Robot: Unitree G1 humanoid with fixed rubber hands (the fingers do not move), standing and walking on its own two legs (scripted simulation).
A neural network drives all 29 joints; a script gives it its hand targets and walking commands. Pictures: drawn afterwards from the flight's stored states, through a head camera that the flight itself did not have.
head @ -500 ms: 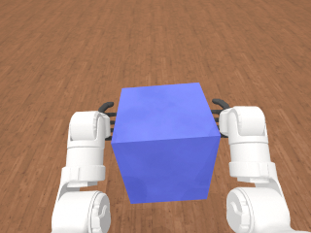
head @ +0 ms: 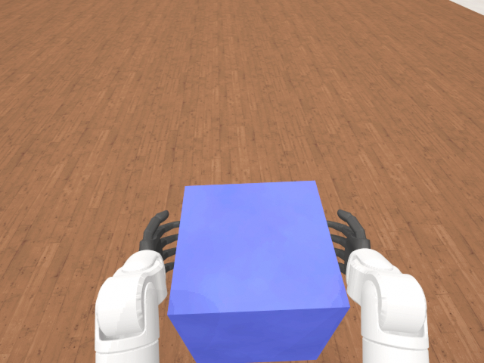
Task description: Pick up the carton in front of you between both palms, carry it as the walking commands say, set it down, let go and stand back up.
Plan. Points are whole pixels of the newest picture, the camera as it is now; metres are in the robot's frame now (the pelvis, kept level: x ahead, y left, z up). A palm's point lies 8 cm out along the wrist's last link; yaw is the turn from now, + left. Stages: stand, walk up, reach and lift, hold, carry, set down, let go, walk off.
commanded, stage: carry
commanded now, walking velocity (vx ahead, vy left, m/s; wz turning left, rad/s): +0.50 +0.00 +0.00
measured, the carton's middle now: (253, 276) +0.29 +0.00 +0.02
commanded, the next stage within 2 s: none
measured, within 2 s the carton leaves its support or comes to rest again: neither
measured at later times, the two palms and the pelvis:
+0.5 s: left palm (179, 141) +0.55 +0.15 +0.10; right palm (317, 140) +0.57 -0.14 +0.10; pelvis +0.30 -0.01 +0.00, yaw +2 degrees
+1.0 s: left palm (191, 80) +0.87 +0.17 +0.09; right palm (292, 80) +0.87 -0.13 +0.09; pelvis +0.61 +0.02 -0.01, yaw +1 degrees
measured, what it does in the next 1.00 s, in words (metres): walks ahead: right foot, then left foot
